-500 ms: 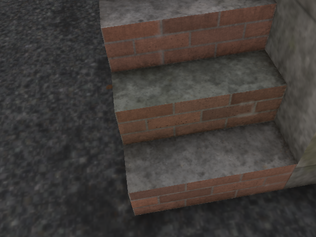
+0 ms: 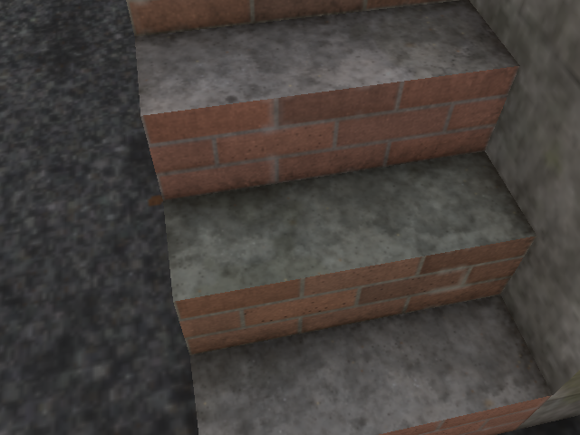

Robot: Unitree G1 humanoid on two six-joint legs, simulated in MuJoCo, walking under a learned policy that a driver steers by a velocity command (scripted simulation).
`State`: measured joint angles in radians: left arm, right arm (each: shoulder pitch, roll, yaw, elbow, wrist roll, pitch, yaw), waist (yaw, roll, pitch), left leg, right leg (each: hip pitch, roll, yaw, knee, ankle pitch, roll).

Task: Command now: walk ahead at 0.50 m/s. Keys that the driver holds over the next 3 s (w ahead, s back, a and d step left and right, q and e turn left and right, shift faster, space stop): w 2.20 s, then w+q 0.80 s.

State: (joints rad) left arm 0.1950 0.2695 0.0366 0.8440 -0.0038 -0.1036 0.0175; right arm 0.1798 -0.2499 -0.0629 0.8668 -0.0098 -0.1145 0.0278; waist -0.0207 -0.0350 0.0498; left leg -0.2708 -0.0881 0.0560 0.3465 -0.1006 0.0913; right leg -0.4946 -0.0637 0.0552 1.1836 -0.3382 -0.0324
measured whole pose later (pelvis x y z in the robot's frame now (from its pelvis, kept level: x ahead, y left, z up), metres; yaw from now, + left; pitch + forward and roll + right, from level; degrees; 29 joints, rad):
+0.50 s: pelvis +0.16 -0.03 +0.01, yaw +1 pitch +1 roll +1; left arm 0.39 0.18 0.01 0.98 0.03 -0.05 0.01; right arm 0.13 -0.21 -0.02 0.86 0.04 -0.06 0.03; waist 0.05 0.05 -0.01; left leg -0.81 0.01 -0.01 1.83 -0.43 0.01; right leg -0.16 0.02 -0.05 0.37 -0.23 -0.07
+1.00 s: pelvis +0.37 +0.03 +0.18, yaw +0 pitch +0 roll +0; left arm 0.08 0.19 -0.02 0.74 -0.04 -0.08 -0.07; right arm 0.40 -0.20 0.02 1.08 -0.06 0.00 0.00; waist 0.01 -0.01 -0.10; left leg -0.42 0.01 0.12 0.83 -0.41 0.05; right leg -1.08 0.07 0.17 2.20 -0.18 -0.17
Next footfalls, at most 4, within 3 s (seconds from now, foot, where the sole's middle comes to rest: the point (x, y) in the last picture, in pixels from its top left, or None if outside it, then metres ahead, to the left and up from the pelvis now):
0.30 right None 0.19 -0.12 -0.78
0.78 left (230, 415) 0.43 0.13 -0.56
1.34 right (358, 218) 0.73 -0.12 -0.35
1.82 left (235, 71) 0.89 0.11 -0.13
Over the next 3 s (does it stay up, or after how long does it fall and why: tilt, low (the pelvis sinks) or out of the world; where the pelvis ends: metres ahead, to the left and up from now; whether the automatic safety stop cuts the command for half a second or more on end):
stays up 0.99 -0.02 0.81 its command is cut before an obstacle after 2.3 s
